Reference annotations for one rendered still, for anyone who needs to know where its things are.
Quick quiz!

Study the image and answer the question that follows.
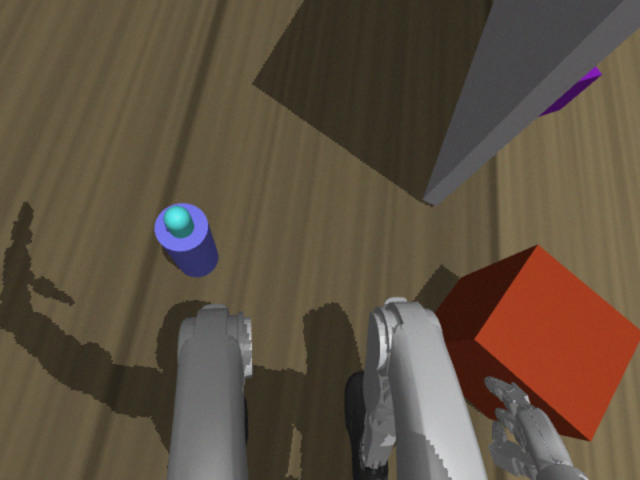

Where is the right robot hand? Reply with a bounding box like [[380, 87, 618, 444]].
[[484, 376, 574, 480]]

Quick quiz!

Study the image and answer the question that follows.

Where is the right robot arm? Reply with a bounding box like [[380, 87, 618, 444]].
[[536, 464, 589, 480]]

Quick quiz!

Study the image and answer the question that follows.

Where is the right robot foot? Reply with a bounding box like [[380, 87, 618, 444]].
[[344, 371, 388, 480]]

